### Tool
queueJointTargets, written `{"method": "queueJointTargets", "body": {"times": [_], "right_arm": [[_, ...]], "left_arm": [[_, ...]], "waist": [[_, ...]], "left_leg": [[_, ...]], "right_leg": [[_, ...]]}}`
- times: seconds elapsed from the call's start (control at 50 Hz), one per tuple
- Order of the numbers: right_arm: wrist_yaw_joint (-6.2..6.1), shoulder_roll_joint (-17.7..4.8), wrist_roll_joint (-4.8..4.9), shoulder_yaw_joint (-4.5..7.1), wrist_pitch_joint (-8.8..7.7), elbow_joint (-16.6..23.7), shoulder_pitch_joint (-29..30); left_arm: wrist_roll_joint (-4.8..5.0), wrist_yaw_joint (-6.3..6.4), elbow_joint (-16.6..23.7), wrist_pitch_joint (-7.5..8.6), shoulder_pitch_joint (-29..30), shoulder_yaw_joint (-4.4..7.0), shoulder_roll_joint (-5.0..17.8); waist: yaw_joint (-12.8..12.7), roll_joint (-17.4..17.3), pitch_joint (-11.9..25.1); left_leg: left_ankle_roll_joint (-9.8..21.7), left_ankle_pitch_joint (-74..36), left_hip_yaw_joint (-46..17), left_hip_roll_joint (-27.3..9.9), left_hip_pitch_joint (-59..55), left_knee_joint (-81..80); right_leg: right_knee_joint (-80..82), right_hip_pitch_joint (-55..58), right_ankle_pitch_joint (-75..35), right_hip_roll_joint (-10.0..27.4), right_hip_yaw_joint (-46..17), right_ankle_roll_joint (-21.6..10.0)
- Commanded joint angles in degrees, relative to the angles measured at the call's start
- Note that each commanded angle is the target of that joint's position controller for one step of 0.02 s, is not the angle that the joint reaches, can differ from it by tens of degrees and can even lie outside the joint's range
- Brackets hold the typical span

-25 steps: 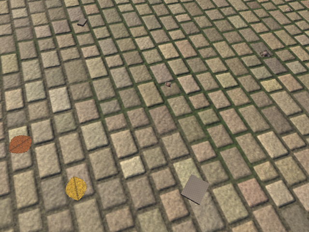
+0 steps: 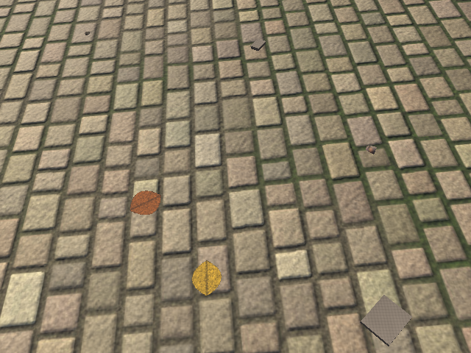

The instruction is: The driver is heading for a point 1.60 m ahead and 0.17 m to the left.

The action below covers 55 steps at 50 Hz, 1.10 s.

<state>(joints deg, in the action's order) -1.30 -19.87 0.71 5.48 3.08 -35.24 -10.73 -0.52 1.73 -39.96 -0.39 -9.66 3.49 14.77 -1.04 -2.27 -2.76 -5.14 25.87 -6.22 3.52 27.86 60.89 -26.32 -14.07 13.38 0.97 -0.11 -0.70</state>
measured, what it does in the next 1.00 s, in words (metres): walks ahead: left foot, then right foot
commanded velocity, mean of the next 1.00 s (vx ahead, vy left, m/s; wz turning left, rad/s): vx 0.26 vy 0.00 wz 0.07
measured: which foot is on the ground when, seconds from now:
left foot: up 0.00-0.12, down 0.14-0.58, up 0.60-1.00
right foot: down 0.00-0.30, up 0.32-0.56, down 0.58-1.00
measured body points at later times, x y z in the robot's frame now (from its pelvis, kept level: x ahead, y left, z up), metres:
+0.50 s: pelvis +0.03 +0.02 +0.00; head +0.04 +0.01 +0.45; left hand +0.15 +0.30 -0.10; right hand +0.13 -0.25 -0.12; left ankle -0.01 +0.14 -0.74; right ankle +0.04 -0.10 -0.71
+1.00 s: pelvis +0.23 -0.02 +0.00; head +0.27 -0.03 +0.44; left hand +0.19 +0.25 -0.12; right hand +0.48 -0.22 -0.09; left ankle +0.43 +0.13 -0.70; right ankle +0.09 -0.10 -0.74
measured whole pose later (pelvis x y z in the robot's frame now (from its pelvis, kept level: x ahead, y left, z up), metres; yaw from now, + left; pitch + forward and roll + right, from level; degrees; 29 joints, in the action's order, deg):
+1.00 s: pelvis +0.23 -0.02 +0.00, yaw +1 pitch +2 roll +0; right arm 2.9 -14.1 1.2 2.1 -4.6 -36.6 -2.3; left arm 0.6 0.2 -48.5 3.5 -26.2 1.0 14.5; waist -5.7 -2.7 -1.8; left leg 0.1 -3.9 0.5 -3.2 37.2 33.3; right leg -10.0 6.5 18.6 -3.0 1.5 -3.5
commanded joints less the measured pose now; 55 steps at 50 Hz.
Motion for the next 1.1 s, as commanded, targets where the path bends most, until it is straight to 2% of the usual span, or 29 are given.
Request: {"method": "queueJointTargets", "body": {"times": [0.02,0.08,0.12,0.14,0.16,0.18,0.2,0.28,0.32,0.36,0.4,0.44,0.5,0.54,0.56,0.58,0.6,0.62,0.64,0.66,0.68,0.7,0.76,0.82,0.9,1.0,1.06,1.08,1.1], "right_arm": [[0.35,0.2,-0.42,-1.04,-1.03,5.1,3.2],[0.69,-1.0,0.03,-0.8,-1.16,4.0,1.6],[0.71,-1.2,-0.55,-0.75,-1.28,2.2,-1.4],[0.3,-3.5,-0.98,-0.56,-1.26,2.9,-1.9],[-0.26,-8.0,-1.91,0.15,-1.04,3.4,0.1],[0.29,-3.0,-2.38,-1.12,-1.42,3.4,2.4],[0.8,-0.5,-2.52,-1.85,-1.9,3.7,3.8],[0.75,-1.2,-2.15,-1.98,-2.98,1.9,1.0],[0.33,-3.8,-1.47,-1.19,-2.47,1.3,-2.2],[0.09,-6.1,-0.8,-0.51,-2.61,0.3,-6.1],[-0.07,-5.3,-0.55,-0.55,-4.03,-0.9,-8.2],[0.03,-4.0,0.24,-0.74,-4.89,-0.5,-6.2],[0.82,-5.1,0.44,-0.29,-4.82,0.2,-2.3],[1.28,-5.0,0.89,-0.29,-4.57,-0.2,-1.7],[1.4,-3.5,0.58,-0.73,-4.59,-0.6,-2.5],[1.55,-1.0,0.05,-1.56,-4.94,-0.8,-2.5],[1.68,3.7,-1.29,-3.05,-5.54,0.5,-1.7],[1.19,0.6,0.59,-2.05,-6.53,3.2,-2.8],[0.91,-3.3,1.85,-0.96,-7.22,2.3,-2.3],[1.05,-4.2,1.85,-0.69,-7.51,1.8,-1.0],[1.03,-3.1,1.02,-0.81,-7.59,0.6,-1.4],[1.16,-2.7,0.23,-0.69,-7.7,0.2,-1.4],[1.81,-0.9,-0.06,-0.83,-7.42,-0.6,-1.6],[1.96,0.8,-0.28,-1.48,-7.47,0.8,3.0],[3.23,2.9,0.17,-2.65,-8.36,3.1,11.4],[4.99,2.2,0.75,-2.76,-9.29,5.1,17.6],[4.82,-1.2,0.37,-1.36,-9.3,3.8,12.0],[4.23,-3.5,0.38,-0.18,-9.09,1.6,3.9],[3.33,-5.7,0.15,0.72,-8.75,-0.9,-6.3]], "left_arm": [[0.18,0.14,3.6,0.1,2.8,1.97,9.0],[1.07,-0.33,2.6,-0.44,1.0,2.17,10.5],[1.84,-0.56,1.4,-0.1,-0.8,1.23,8.6],[0.73,-1.02,0.9,0.72,-2.9,0.53,7.1],[-1.29,-1.64,1.6,1.8,-4.8,-0.48,4.2],[-1.31,-1.29,1.6,1.91,-1.7,-0.66,4.6],[-1.11,-1.19,1.5,1.81,0.2,-0.36,6.2],[-0.6,-0.69,-0.1,1.28,-0.8,-0.2,6.7],[0.32,-0.53,-0.6,1.55,-0.5,-0.18,6.3],[1.36,-0.71,0.9,2.46,2.7,0.13,6.7],[2.27,-1.44,1.9,3.6,3.7,0.72,7.4],[2.42,-2.45,1.4,4.59,2.7,0.63,7.0],[1.73,-3.85,0.0,5.35,0.7,-0.24,5.3],[1.66,-4.11,-2.3,5.34,-5.3,0.12,6.0],[1.73,-3.81,-4.0,5.12,-9.7,0.58,6.7],[1.95,-3.27,-4.9,5.08,-14.4,1.13,8.0],[1.36,-2.44,-4.9,5.19,-20.3,1.97,13.2],[0.49,-3.1,-4.1,5.59,-20.3,2.81,17.6],[0.6,-3.18,-2.8,5.97,-15.3,1.76,13.9],[0.72,-3.06,-2.3,6.17,-12.9,0.99,11.3],[0.28,-3.05,-1.8,6.23,-11.0,0.57,10.5],[0.09,-3.0,-1.7,6.17,-10.2,0.31,9.8],[0.4,-2.52,-2.2,6.14,-11.8,-0.26,8.3],[0.57,-2.02,-3.4,5.52,-13.9,-0.36,8.2],[0.86,-1.21,-5.0,4.81,-16.3,-0.3,9.1],[1.49,-1.11,-7.3,3.93,-18.8,0.23,10.2],[1.34,-0.65,-7.5,3.25,-17.5,1.02,12.2],[1.08,-0.54,-7.2,2.76,-16.4,1.02,12.3],[0.62,-0.36,-6.3,2.7,-15.5,0.61,11.8]], "waist": [[-0.6,12.9,6.9],[-0.7,13.7,7.0],[1.1,11.2,6.5],[0.3,6.7,8.4],[-3.4,-6.5,9.2],[-1.7,-8.0,8.8],[-1.1,-5.7,6.8],[0.0,-4.9,3.7],[2.3,-6.6,1.5],[4.8,-9.0,-3.5],[4.9,-9.5,-4.4],[3.7,-5.9,-2.8],[1.9,-4.5,0.2],[-1.3,-3.4,2.3],[-2.9,-2.1,3.2],[-5.1,0.4,4.0],[-6.3,14.3,6.0],[-4.8,21.1,6.1],[-3.5,13.1,0.5],[-2.6,10.1,-2.8],[-1.6,7.5,-2.7],[-1.1,6.9,-2.7],[-0.8,7.3,-1.0],[-1.7,5.8,-1.1],[-4.2,6.2,-2.8],[-4.2,6.2,-4.7],[0.5,9.1,1.4],[5.0,9.3,7.0],[9.8,8.8,13.9]], "left_leg": [[-0.5,1.2,3.5,-2.7,-3.1,-12.5],[0.6,-4.2,6.4,-2.4,-10.5,-26.7],[3.3,-17.4,6.2,-2.1,-20.3,-42.8],[5.1,-26.0,-0.2,-7.2,-27.7,-42.1],[9.8,-34.5,-8.7,-15.1,-28.1,-38.6],[13.8,-26.4,-9.0,-15.9,-19.5,-39.4],[12.4,-18.4,-7.1,-12.6,-17.8,-40.0],[9.1,-9.6,-5.0,-8.9,-15.6,-40.9],[12.2,8.8,-9.9,-11.1,-16.4,-44.5],[17.0,18.1,-19.5,-16.8,-16.6,-49.7],[20.0,14.0,-25.0,-21.2,-21.3,-50.8],[19.2,8.2,-21.6,-20.3,-24.3,-50.4],[17.1,-3.1,-11.3,-15.3,-17.6,-48.9],[15.7,-3.7,-7.2,-13.2,-10.5,-45.1],[14.5,-2.4,-5.9,-11.9,-6.9,-41.6],[12.1,-2.3,-3.2,-9.4,-2.2,-33.8],[7.0,2.6,3.8,-3.3,4.9,-11.4],[5.7,8.8,2.2,0.4,16.1,1.7],[6.4,4.2,-0.6,-4.1,20.7,7.5],[7.3,-2.1,0.3,-6.2,22.2,7.9],[7.5,-7.0,1.0,-7.9,20.7,6.7],[7.2,-10.7,1.2,-9.0,19.3,4.4],[5.7,-18.0,3.5,-9.5,16.7,1.0],[4.2,-22.6,5.0,-9.2,18.0,-7.0],[3.9,-30.9,7.4,-7.4,13.1,-22.0],[6.6,-29.1,7.4,-5.5,11.7,-30.8],[10.1,-23.0,9.4,-1.7,1.4,-31.9],[12.0,-23.8,10.8,-0.1,-9.4,-33.2],[14.7,-25.9,6.6,-4.4,-27.6,-31.4]], "right_leg": [[5.8,7.6,-21.7,11.1,-8.2,-11.8],[4.2,6.7,-21.5,12.0,-9.4,-11.9],[2.5,2.6,-17.7,10.5,-8.4,-8.2],[0.3,-1.9,-11.6,8.8,-6.8,-3.8],[-3.5,-6.0,0.7,3.1,-0.7,1.0],[-1.2,-0.6,4.9,3.1,-0.6,3.2],[-0.6,1.1,0.8,2.8,-0.2,4.1],[-0.8,1.7,-1.4,1.9,1.0,4.0],[-7.2,-4.6,7.0,-1.0,4.5,3.4],[-15.4,-14.4,13.5,-0.7,2.9,1.7],[-25.1,-23.7,18.5,2.6,-1.7,-0.7],[-22.8,-24.7,16.4,4.0,-2.1,-2.2],[-12.3,-10.2,8.0,1.7,1.8,-1.9],[-5.4,3.7,-2.6,-1.2,4.5,-1.0],[-4.7,10.2,-2.3,-2.5,5.0,-0.8],[-2.7,16.6,0.2,0.1,1.1,-2.0],[5.9,21.2,6.8,13.5,-17.8,-6.4],[16.4,21.3,25.1,22.1,-42.3,-15.2],[18.3,18.1,33.0,22.4,-42.1,-15.5],[17.6,15.6,29.0,20.0,-35.3,-13.7],[17.3,14.1,21.8,16.9,-29.1,-12.1],[17.5,12.9,14.7,14.7,-24.2,-11.0],[18.5,12.5,-2.0,10.9,-14.4,-10.0],[18.6,13.8,-15.3,9.9,-9.0,-9.9],[19.7,12.4,-17.9,8.8,-4.6,-8.9],[16.9,18.9,-23.4,12.5,-4.7,-9.5],[7.0,23.2,-48.6,12.9,-3.9,-8.0],[-2.5,22.1,-56.5,11.3,-2.3,-6.9],[-15.4,11.8,-50.4,9.7,-1.8,-5.3]]}}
